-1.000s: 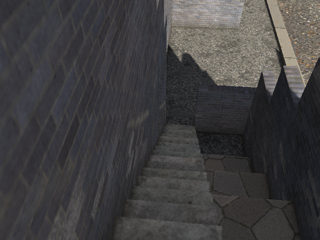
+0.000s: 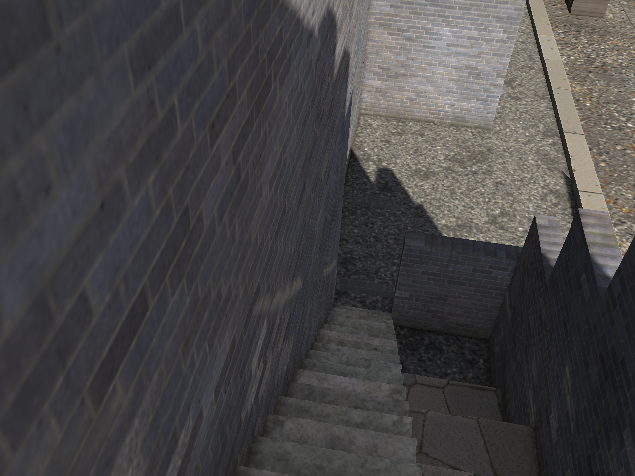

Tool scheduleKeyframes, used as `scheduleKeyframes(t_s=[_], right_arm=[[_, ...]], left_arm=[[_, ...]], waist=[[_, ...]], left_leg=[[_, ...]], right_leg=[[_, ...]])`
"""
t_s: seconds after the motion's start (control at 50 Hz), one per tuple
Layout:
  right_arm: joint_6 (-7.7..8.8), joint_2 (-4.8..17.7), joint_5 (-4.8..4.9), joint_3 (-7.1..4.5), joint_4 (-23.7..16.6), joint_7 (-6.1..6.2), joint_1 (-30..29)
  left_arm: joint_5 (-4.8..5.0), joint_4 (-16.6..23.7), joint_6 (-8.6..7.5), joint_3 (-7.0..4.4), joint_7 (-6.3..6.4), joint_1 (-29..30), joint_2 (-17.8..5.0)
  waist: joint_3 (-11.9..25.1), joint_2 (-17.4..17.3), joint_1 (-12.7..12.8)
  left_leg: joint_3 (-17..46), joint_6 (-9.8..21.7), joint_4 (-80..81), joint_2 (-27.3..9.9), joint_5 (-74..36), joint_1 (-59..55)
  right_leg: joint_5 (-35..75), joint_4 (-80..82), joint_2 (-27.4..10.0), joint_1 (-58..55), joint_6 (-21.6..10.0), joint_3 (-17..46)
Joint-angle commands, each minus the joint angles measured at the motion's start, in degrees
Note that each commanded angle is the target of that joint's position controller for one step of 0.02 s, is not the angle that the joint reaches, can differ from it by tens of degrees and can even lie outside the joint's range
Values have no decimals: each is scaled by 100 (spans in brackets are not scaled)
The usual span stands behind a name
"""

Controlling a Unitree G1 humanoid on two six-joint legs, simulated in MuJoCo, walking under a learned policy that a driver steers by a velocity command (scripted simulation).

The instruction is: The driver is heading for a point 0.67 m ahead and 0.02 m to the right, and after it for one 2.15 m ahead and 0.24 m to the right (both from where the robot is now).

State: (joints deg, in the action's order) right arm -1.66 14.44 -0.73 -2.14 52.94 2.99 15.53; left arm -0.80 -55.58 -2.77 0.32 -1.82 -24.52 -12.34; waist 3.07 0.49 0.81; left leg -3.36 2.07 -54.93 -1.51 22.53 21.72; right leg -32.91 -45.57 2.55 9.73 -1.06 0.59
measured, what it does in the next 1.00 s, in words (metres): goes down: right foot 0.16 m lower, then left foot 0.05 m higher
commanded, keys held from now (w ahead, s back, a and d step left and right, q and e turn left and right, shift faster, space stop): w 0.92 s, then no key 0.08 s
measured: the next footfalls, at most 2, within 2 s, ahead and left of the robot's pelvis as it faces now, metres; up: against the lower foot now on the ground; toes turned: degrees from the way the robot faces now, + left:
right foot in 0.46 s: +0.11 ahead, -0.23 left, -0.16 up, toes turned +6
left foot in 0.66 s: +0.07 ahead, -0.03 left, -0.11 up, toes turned -37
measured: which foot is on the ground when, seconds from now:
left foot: down 0.00-0.52, up 0.54-0.64, down 0.66-1.00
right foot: down 0.00-0.02, up 0.04-0.44, down 0.46-0.90, up 0.92-1.00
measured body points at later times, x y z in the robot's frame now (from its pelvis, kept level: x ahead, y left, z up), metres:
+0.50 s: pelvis +0.07 -0.07 -0.07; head +0.07 -0.06 +0.38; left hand +0.20 +0.18 -0.19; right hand +0.03 -0.36 -0.20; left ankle -0.01 +0.09 -0.70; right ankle +0.08 -0.21 -0.74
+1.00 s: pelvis +0.31 -0.07 -0.17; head +0.31 -0.06 +0.28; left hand +0.24 +0.17 -0.32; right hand +0.45 -0.34 -0.28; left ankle +0.10 -0.02 -0.80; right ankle +0.16 -0.21 -0.79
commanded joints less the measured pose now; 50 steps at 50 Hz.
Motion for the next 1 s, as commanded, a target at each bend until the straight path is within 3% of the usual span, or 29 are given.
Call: scheduleKeyframes(t_s=[0.02,0.06,0.1,0.12,0.14,0.18,0.26,0.38,0.44,0.48,0.5,0.52,0.54,0.56,0.58,0.6,0.62,0.64,0.66,0.68,0.74,0.82,0.84,0.9,0.92,0.94,0.96,0.98,1.0], right_arm=[[297,1319,83,-319,94,76,1354],[396,1053,203,-126,107,84,1177],[436,720,172,-24,-186,117,47],[400,1312,82,-273,-145,173,402],[389,1266,84,-286,-91,179,552],[385,1079,179,-286,-10,181,649],[390,1039,192,-328,17,195,793],[506,580,-43,-234,237,296,1227],[482,1031,-68,-373,222,271,1009],[368,599,-114,-345,-76,440,323],[302,773,-95,-363,-294,450,-355],[138,802,-30,-253,-434,302,-132],[62,1255,223,-373,-594,329,-1142],[67,1093,305,-294,-640,350,-1806],[50,933,347,-374,-791,193,-557],[94,458,195,-225,-925,174,158],[40,503,-155,-160,-810,247,424],[33,1029,-106,-232,-734,259,-338],[42,1060,33,-234,-647,177,-616],[14,882,89,-176,-836,75,-645],[-13,769,98,-48,-844,-86,-1022],[238,918,71,-90,-907,8,-2084],[400,664,-33,-41,-998,-56,-1928],[446,1254,-293,-425,-542,110,543],[448,1616,-261,-515,-280,163,2246],[338,1146,-125,-368,217,77,2854],[272,752,37,-151,270,15,2940],[374,665,561,-103,265,111,2786],[519,542,674,-83,381,291,2763]], left_arm=[[12,578,-3,-187,188,461,-579],[-44,638,138,-204,194,517,-552],[-59,409,234,-151,105,364,-334],[-182,505,313,-250,35,536,-522],[-233,576,376,-297,-12,851,-562],[-269,731,393,-267,-24,1330,-401],[-327,859,383,-226,-23,1497,-310],[-320,1024,250,-344,-163,1949,-506],[-273,810,133,-376,-68,1442,-484],[163,808,53,-134,-298,924,-93],[201,379,47,-137,-317,-217,-198],[-113,32,-42,-281,-311,-1022,-793],[-245,86,-64,-88,-402,-1008,-429],[-169,250,-68,44,-438,-1285,-77],[-482,418,-167,144,-468,-627,-161],[-433,281,-288,-165,-325,-924,-1135],[-288,289,-466,-464,-58,-725,-1655],[-337,662,-547,-203,-178,-225,-847],[-357,764,-549,13,-248,24,-307],[-323,771,-541,59,-246,190,-339],[-98,527,-574,164,-280,-154,-368],[-168,-64,-533,84,47,-1937,-686],[-155,-166,-533,393,-8,-1522,17],[-230,269,-694,187,-60,404,-649],[-231,931,-743,-152,157,1983,-1556],[21,467,-860,-141,282,1465,-1259],[3,144,-874,-118,307,330,-877],[-242,346,-902,-29,253,596,-435],[-379,421,-1004,-53,326,927,-535]], waist=[[-686,-1101,-483],[-750,-1187,-254],[-706,-937,110],[-658,-788,6],[-745,-432,-34],[-856,-110,6],[-495,-582,-27],[-377,-928,-277],[-269,-935,-92],[-778,-108,482],[-938,612,1421],[-870,2680,1536],[-1552,1657,1756],[-1309,1033,2419],[-699,948,906],[-198,1594,376],[-346,1571,423],[-732,408,617],[-717,-121,648],[-810,362,398],[-1076,60,173],[-1492,554,1147],[-2109,672,863],[-1775,-319,-607],[-843,-1229,-1718],[-811,-3100,-1686],[-1229,-2405,-1069],[-1800,-1783,-863],[-2671,-678,-822]], left_leg=[[2051,450,2295,-982,-3153,-1426],[3327,1285,3082,-1691,-2886,-988],[2827,1329,2897,-1557,-2079,394],[2962,1455,2826,-1584,-1355,250],[2977,1472,2829,-1620,-912,156],[2681,1370,2450,-1584,-855,-23],[2168,1173,2177,-1438,-1532,-181],[2124,763,603,-1219,814,-135],[2197,698,-22,-1283,479,308],[165,-2,-729,-62,1930,2053],[-502,-66,-1149,204,2449,2373],[-1292,-242,-2796,981,2558,2067],[-644,12,-4049,757,2371,2925],[-771,457,-4714,783,2640,1575],[-399,321,-5322,837,2510,2784],[166,282,-4517,435,1861,2970],[1573,225,-4401,-75,1253,3842],[1564,-20,-3125,-87,236,3748],[1160,-227,-2200,57,-333,2770],[945,-343,-1525,15,-351,2083],[74,-104,-391,524,-667,885],[-249,19,-1035,710,-2234,1407],[-672,-122,-367,899,-1959,60],[769,-235,501,482,-5193,-2861],[2020,-303,1403,-557,-7337,-4089],[1758,-21,2301,-651,-9449,-4765],[1418,-477,2036,-820,-11804,-4230],[1695,-382,2210,-501,-10756,-2511],[1717,-313,1798,14,-9608,-1078]], right_leg=[[1145,-1586,222,2012,-97,86],[-930,-2083,217,2614,173,308],[124,-2067,-142,1441,163,403],[-73,-3042,171,1768,109,73],[148,-3305,100,2206,89,274],[1078,-3166,85,2723,40,365],[1346,-3180,209,2659,135,183],[3183,-2032,121,3382,648,698],[2344,-1814,-18,2719,556,501],[5211,1716,-129,312,671,-312],[5244,2505,123,-64,974,-528],[4690,3663,-177,-205,1333,755],[6822,2236,-374,-810,951,851],[6289,4253,-508,-519,442,-714],[8016,2317,-1010,-1897,-185,625],[9623,1267,-1892,-2077,-958,2555],[6207,1737,-2966,-1746,-1767,4008],[4216,2212,-2569,-1238,-1763,3899],[4419,2306,-2145,-657,-1457,3260],[4581,2233,-2091,22,-1555,3203],[5217,1228,-789,468,-738,1205],[5393,1311,-460,-464,-586,777],[4660,3208,-160,744,-273,-229],[4535,1623,82,2828,35,-493],[3036,-1890,131,3607,-37,71],[-834,-3508,484,4640,-92,-28],[-1063,-3943,531,4696,-427,338],[-53,-2922,353,4320,-198,-215],[134,-2448,421,3791,167,-1036]])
